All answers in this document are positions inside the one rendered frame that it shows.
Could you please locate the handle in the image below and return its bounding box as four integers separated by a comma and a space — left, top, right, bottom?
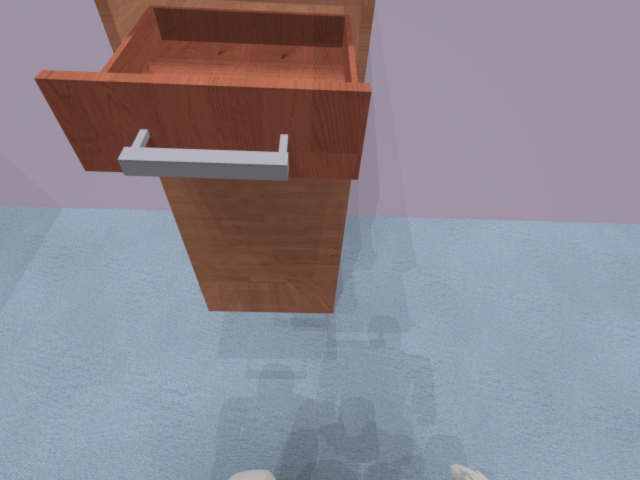
117, 129, 289, 181

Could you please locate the drawer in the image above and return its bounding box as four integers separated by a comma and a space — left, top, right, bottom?
34, 6, 371, 180

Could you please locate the cabinet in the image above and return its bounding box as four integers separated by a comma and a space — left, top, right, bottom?
94, 0, 375, 314

